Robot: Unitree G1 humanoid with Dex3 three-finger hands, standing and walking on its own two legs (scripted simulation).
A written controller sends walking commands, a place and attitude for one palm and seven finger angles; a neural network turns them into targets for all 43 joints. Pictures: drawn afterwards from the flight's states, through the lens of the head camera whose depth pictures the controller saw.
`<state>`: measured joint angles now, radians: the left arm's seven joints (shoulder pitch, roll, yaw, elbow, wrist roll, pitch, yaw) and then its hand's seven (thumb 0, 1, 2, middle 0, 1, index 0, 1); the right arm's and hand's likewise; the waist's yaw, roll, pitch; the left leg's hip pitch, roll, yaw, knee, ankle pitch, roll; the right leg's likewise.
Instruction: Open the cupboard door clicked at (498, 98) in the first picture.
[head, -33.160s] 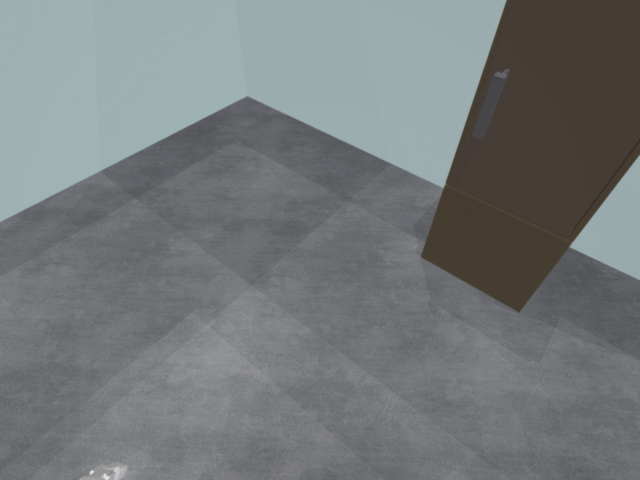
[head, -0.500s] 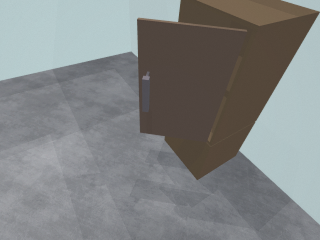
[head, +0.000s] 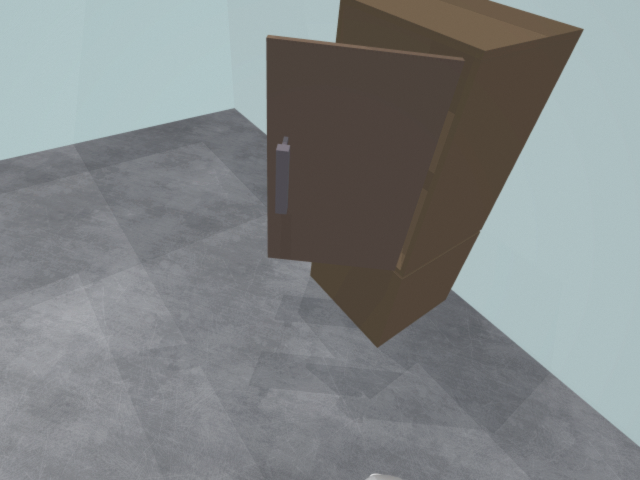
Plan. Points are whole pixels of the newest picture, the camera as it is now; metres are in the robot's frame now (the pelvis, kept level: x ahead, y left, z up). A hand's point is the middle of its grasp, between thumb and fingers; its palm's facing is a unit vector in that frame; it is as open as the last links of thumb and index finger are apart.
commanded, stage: shuffle to correct the standing spot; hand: left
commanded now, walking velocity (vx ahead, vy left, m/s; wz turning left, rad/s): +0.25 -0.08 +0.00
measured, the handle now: (283, 175) +0.76 +0.13 -0.04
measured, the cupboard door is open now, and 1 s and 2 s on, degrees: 49 49 49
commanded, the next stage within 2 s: come to a stop and stand still in 0.90 s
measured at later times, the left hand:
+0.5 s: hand out of the picture +0.01 +0.14 -0.19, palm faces +0.03 -1.00 -0.09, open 7.4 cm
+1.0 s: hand (234, 448) +0.22 +0.13 -0.17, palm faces +0.04 -0.98 -0.20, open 7.3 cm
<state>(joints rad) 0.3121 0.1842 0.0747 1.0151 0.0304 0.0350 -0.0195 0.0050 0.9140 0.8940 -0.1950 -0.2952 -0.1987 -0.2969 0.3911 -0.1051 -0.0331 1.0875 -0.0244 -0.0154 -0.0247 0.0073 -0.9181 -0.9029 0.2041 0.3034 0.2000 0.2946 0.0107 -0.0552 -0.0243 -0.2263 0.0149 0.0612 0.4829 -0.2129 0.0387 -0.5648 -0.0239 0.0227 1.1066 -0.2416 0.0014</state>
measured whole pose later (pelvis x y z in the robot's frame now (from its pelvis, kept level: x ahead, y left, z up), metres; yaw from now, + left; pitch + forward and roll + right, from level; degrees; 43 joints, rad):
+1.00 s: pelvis +0.18 -0.05 +0.00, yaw +0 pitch +0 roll -1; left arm 0.25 0.15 0.05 1.03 0.03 -0.04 0.02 0.00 0.93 0.89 -0.19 -0.30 -0.20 -0.30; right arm 0.28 -0.15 -0.06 1.07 -0.03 0.01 0.01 0.01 -0.91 -0.90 0.20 0.30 0.20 0.29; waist -0.01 0.02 0.05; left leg -0.43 0.09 0.09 0.94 -0.41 0.00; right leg -0.21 -0.04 -0.14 0.48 -0.26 -0.02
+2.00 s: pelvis +0.20 -0.03 +0.00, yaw +0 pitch -1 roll +0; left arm 0.26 0.20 0.03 1.09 0.02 0.03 0.01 0.00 0.91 0.89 -0.20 -0.30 -0.20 -0.30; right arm 0.23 -0.15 -0.02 1.07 -0.02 0.02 -0.02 0.01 -0.93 -0.90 0.20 0.30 0.20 0.29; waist 0.04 -0.05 0.03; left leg -0.17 0.00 0.06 0.45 -0.26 0.02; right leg -0.22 -0.09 -0.08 0.45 -0.20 0.04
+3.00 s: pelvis +0.19 -0.04 +0.00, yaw +0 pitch -3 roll +0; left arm 0.29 0.18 -0.01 1.08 0.02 -0.01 0.03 0.00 0.91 0.89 -0.20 -0.30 -0.20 -0.30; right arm 0.28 -0.16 0.00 1.07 -0.01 -0.01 -0.01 0.01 -0.91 -0.90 0.20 0.30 0.20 0.29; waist 0.01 -0.02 0.02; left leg -0.17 0.02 0.06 0.48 -0.26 0.00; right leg -0.22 -0.07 -0.08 0.47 -0.20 0.02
